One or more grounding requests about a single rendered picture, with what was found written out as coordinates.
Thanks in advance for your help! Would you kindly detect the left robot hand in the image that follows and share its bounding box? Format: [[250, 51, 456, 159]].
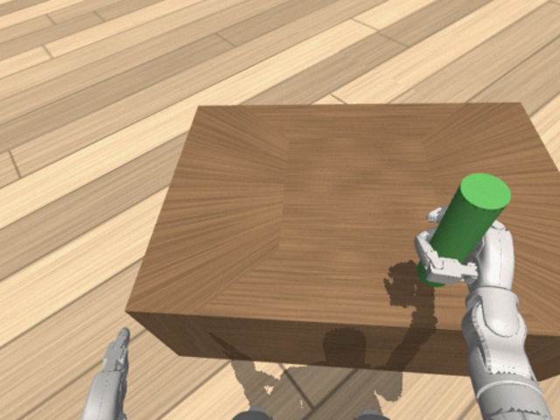
[[81, 327, 130, 420]]

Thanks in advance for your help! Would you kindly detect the can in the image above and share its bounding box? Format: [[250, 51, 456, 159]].
[[416, 173, 511, 287]]

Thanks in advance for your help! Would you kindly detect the right robot hand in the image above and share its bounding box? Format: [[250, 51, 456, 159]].
[[414, 205, 515, 292]]

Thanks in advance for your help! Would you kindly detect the right robot arm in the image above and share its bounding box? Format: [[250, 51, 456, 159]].
[[461, 286, 554, 420]]

